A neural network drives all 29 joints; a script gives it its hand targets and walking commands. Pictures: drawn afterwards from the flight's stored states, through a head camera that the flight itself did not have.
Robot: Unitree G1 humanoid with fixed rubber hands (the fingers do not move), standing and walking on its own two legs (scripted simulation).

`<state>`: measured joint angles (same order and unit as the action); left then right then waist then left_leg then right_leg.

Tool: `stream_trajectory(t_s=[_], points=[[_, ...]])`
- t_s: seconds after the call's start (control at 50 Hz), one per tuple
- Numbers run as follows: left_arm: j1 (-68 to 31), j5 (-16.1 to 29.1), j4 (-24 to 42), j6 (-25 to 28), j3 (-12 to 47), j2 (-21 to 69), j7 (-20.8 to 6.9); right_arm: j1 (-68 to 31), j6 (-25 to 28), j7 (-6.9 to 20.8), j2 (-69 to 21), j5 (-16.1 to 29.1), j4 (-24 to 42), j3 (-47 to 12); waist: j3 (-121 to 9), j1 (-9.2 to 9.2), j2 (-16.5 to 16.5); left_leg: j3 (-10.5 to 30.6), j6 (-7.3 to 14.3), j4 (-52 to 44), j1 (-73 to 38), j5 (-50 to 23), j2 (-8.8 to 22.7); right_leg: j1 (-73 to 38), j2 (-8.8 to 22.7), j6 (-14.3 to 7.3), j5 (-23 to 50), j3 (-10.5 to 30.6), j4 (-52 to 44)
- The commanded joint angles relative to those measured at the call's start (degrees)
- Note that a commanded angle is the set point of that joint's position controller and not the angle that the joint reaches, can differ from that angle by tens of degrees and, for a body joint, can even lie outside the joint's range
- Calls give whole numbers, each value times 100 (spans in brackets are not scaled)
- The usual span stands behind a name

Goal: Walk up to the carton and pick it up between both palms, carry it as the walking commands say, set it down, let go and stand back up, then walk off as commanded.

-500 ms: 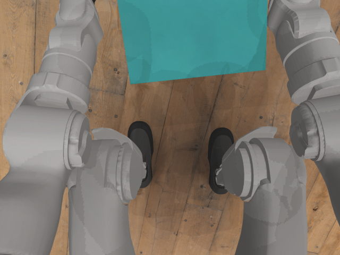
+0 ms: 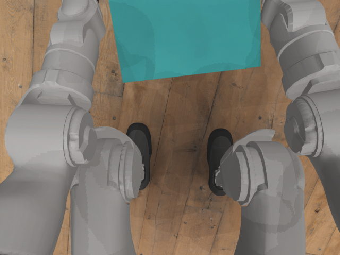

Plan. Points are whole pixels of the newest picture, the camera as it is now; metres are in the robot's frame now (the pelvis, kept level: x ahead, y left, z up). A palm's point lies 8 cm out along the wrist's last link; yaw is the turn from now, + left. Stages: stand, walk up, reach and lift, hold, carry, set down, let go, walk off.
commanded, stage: reach and lift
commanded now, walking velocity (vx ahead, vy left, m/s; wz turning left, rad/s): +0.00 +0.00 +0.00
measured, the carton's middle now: (182, 22) +0.51 +0.01 -0.24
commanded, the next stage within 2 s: none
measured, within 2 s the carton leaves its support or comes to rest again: leaves its support in 0.34 s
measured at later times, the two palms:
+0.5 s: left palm out of the picture +0.54 +0.19 -0.13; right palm out of the picture +0.56 -0.11 -0.14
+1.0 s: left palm out of the picture +0.54 +0.18 -0.08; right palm out of the picture +0.56 -0.11 -0.08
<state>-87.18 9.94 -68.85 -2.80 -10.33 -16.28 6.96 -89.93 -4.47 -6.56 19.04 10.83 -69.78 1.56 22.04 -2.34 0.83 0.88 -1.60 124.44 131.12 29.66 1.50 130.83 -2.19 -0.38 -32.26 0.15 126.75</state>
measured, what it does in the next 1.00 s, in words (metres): stands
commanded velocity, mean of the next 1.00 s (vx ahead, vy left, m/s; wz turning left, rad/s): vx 0.00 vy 0.00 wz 0.00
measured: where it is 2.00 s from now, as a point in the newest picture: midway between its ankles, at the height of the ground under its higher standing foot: (178, 169)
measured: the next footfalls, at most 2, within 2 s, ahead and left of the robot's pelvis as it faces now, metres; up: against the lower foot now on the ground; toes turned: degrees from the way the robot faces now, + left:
none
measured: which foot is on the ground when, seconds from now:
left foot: down 0.00-1.00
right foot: down 0.00-1.00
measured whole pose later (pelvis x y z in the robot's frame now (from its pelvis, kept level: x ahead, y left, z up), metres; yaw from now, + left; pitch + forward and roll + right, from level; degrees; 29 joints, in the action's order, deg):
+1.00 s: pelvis +0.01 +0.01 +0.04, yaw +0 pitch +45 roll +0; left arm -70.5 -5.1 -41.0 -17.4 -24.8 -5.8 7.0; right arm -74.3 -16.8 -4.2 7.9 -6.6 -46.2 18.9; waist 3.8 -2.1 1.0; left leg 1.3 -1.6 116.5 131.4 30.1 -1.0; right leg 130.2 -2.2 1.3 -33.0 1.4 118.2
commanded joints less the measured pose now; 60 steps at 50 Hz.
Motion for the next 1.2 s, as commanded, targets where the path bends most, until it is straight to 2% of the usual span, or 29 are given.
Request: stream_trajectory(t_s=[0.0, 0.12, 0.2, 0.34, 0.4, 0.48, 0.56, 0.7, 0.82, 1.02, 1.18], points=[[-2712, -97, 1195, -234, 982, 4699, -1491, -2731, -165, 1397, -5378, -30, 1336, -905, -6568, -499, 386, -559, 145, -537, -3144, -1487, -651, -3079, -499, 142, 1364, -74, -1050], [-2534, -165, 1478, -458, 956, 5289, -1712, -2618, -345, 1653, -5836, -113, 1457, -796, -6544, -460, 272, -591, 170, -453, -3221, -1589, -677, -2796, -536, 38, 1369, -140, -946], [-2476, -122, 1747, -539, 964, 5553, -1800, -2615, -423, 1737, -5992, -179, 1739, -800, -6835, -395, 346, -575, 191, -428, -3299, -1814, -707, -2834, -544, 16, 1561, -173, -902], [-2819, 258, 2651, -665, 1462, 5993, -1797, -2805, -489, 1593, -6093, -211, 2745, -1055, -8732, -94, 421, -552, 93, -470, -3849, -2434, -781, -3945, -523, 35, 2337, -293, -894], [-2854, 229, 2770, -785, 1575, 6081, -1805, -2711, -565, 1527, -6184, -280, 2787, -1021, -8983, 0, 271, -560, 49, -605, -3853, -2431, -801, -3986, -529, 26, 2378, -315, -958], [-2542, -270, 2476, -966, 1305, 6133, -1822, -2423, -716, 1648, -6248, -609, 2464, -688, -8077, -35, 95, -570, 52, -874, -3691, -1839, -830, -3042, -545, 0, 1564, -367, -1165], [-2522, -544, 2534, -1047, 1163, 6144, -1798, -2294, -809, 1741, -6269, -804, 2356, -497, -7985, -76, 44, -600, 38, -1074, -3700, -1639, -855, -2834, -550, -1, 1327, -410, -1312], [-2755, -570, 2987, -1193, 1344, 6186, -1723, -2392, -961, 1764, -6319, -777, 2510, -593, -8643, -132, -10, -601, -11, -1312, -4176, -1699, -850, -3106, -592, 29, 1314, -493, -1494], [-2511, -695, 3002, -1301, 1331, 6361, -1796, -2063, -1084, 1774, -6590, -953, 2497, -553, -8784, -110, 36, -639, -33, -1437, -3988, -1848, -871, -3305, -631, 71, 1574, -454, -1654], [-2189, -683, 3326, -1422, 1584, 6636, -1841, -1838, -1188, 1688, -6907, -1012, 2897, -844, -9349, -113, 123, -629, -74, -1663, -4000, -2215, -912, -3830, -686, 117, 2052, -400, -1877], [-1951, -774, 3369, -1563, 1590, 6811, -1822, -1668, -1315, 1646, -7108, -1094, 2988, -875, -9432, -149, 147, -619, -73, -1967, -4082, -2097, -960, -3965, -747, 106, 1941, -372, -2182]])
